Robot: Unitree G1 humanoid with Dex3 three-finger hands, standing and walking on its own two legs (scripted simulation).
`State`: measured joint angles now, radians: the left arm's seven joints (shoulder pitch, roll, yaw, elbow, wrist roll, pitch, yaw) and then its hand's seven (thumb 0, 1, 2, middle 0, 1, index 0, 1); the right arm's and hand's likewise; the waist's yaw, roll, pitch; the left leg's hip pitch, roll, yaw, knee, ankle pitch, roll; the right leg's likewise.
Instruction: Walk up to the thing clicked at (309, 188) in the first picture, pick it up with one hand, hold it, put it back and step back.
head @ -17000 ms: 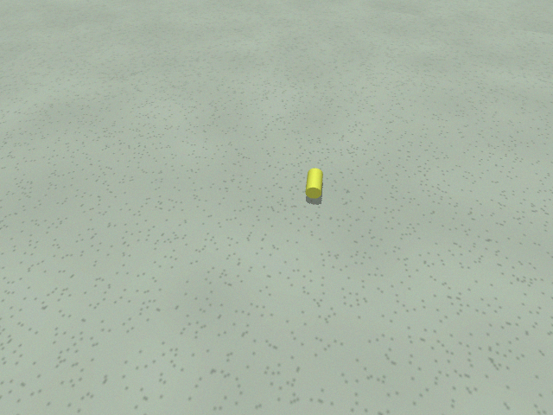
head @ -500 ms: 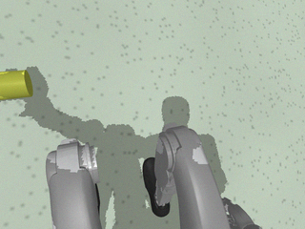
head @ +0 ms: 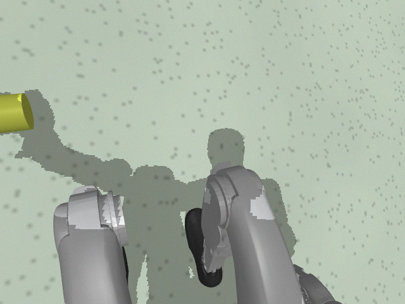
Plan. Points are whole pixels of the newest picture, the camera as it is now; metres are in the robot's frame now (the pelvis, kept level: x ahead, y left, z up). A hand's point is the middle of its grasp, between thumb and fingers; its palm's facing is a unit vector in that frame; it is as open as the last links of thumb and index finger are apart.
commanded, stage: rise first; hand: left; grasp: from above
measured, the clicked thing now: out of the picture +0.48 +0.36 -0.28
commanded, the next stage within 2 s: approach in 0.44 s
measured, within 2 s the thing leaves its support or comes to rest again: neither
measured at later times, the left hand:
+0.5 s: hand out of the picture +0.43 +0.39 -0.16, palm faces -0.45 -0.10 -0.89, open 13.8 cm
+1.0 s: hand out of the picture +0.50 +0.33 -0.15, palm faces -0.39 -0.05 -0.92, open 14.0 cm
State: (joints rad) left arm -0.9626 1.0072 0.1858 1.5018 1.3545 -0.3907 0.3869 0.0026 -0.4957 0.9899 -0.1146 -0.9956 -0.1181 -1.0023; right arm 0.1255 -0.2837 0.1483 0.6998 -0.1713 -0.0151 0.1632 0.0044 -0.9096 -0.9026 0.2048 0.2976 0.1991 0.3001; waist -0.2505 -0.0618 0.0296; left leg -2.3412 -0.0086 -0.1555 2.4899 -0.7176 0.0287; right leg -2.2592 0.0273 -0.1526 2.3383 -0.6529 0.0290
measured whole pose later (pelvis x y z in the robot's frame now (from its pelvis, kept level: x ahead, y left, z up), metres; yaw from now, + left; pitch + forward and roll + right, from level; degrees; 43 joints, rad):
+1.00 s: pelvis +0.00 +0.00 +0.01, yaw +0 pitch +34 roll -12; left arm -1.13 0.93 0.09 1.53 1.36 -0.26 0.38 0.00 -0.55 1.02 -0.10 -1.05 -0.10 -1.06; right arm 0.17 -0.29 0.18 0.65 -0.14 0.00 0.14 0.00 -0.91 -0.90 0.20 0.30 0.20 0.30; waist -0.34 -0.02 0.00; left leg -2.34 -0.01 -0.15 2.44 -0.70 0.03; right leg -2.26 0.03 -0.14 2.29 -0.64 0.03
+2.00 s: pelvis -0.01 +0.00 +0.00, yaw -1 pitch +31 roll -13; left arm -1.12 1.08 0.10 1.61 1.35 -0.37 0.37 0.00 -0.53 1.00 -0.12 -0.98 -0.11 -1.00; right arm 0.16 -0.31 0.26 0.63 -0.18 -0.01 0.13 0.00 -0.91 -0.90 0.21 0.30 0.20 0.30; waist -0.35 -0.09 0.11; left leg -2.34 -0.01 -0.18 2.48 -0.69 0.03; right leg -2.26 0.04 -0.17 2.31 -0.62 0.03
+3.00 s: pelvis +0.00 +0.00 -0.01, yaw -4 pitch +28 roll -15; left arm -1.11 1.15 0.10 1.69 1.36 -0.33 0.52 0.00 -0.45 0.98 -0.16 -0.96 -0.16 -0.98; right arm 0.09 -0.35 0.32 0.59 -0.22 -0.13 0.16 0.00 -0.91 -0.91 0.20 0.30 0.20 0.30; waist -0.38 -0.16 0.16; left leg -2.34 0.00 -0.23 2.55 -0.73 0.03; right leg -2.24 0.05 -0.21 2.34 -0.63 0.04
